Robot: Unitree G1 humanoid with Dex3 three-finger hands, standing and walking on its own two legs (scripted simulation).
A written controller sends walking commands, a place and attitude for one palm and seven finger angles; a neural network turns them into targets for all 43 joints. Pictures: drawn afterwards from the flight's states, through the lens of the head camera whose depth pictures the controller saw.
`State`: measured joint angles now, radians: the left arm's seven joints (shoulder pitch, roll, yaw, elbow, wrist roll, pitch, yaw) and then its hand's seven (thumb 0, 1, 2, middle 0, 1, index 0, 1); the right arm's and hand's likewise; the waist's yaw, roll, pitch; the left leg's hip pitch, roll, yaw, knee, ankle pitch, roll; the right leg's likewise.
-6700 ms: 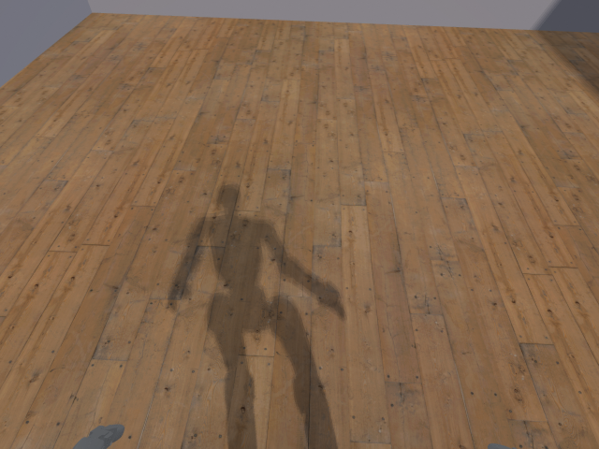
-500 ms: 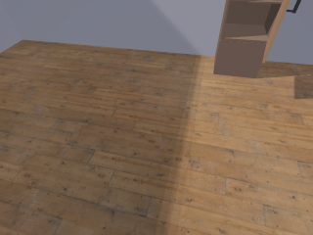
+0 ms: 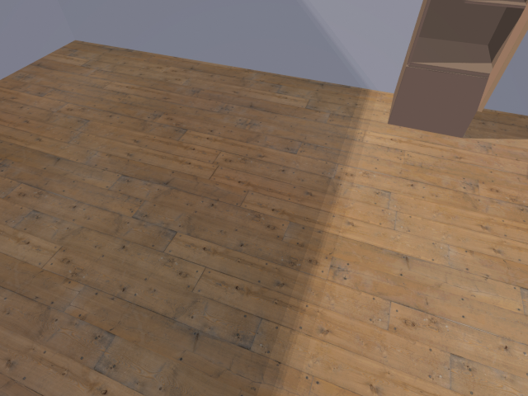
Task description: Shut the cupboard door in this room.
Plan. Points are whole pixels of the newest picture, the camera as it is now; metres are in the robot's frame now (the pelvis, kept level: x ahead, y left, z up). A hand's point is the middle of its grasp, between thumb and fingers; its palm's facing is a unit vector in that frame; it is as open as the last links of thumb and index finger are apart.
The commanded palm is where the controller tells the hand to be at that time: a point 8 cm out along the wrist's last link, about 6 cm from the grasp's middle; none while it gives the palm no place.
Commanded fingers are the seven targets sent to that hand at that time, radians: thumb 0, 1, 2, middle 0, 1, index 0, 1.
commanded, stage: stand and wait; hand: left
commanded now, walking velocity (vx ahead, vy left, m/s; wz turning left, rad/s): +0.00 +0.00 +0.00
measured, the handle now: out of the picture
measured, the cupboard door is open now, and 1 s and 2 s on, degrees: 78 78 78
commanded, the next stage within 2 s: turn or walk to find it in 0.12 s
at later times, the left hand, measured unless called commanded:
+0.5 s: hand out of the picture +0.02 +0.21 -0.18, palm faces +0.12 -0.97 -0.21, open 7.4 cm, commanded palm none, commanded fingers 0.00 0.90 0.90 -0.20 -0.30 -0.20 -0.30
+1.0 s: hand out of the picture -0.03 +0.13 -0.14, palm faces +0.28 -0.92 -0.27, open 7.3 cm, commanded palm none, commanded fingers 0.00 0.90 0.90 -0.20 -0.30 -0.20 -0.30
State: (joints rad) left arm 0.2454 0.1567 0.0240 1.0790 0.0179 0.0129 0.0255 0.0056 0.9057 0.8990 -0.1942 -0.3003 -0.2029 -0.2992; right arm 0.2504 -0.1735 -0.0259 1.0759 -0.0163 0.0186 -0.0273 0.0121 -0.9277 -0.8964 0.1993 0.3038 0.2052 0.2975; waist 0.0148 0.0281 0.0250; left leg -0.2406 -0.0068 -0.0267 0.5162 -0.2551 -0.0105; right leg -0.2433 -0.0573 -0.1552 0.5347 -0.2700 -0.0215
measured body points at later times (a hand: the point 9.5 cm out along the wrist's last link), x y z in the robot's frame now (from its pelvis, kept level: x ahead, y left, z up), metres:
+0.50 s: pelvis -0.01 +0.01 -0.01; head +0.02 +0.02 +0.44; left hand +0.02 +0.26 -0.17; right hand +0.01 -0.22 -0.16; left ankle +0.01 +0.13 -0.73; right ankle +0.00 -0.10 -0.73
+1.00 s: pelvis -0.03 -0.06 +0.01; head -0.01 -0.10 +0.46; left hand -0.04 +0.18 -0.12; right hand +0.08 -0.31 -0.16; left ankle -0.07 +0.10 -0.67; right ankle -0.02 -0.14 -0.74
